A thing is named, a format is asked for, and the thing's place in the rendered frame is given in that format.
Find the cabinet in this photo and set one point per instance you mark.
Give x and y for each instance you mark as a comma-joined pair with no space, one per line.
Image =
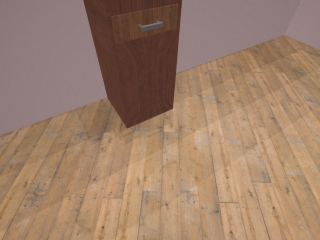
139,75

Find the handle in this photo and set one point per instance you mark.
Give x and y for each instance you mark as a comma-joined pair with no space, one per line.
151,26

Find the drawer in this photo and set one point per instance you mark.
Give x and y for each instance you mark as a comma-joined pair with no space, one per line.
126,26

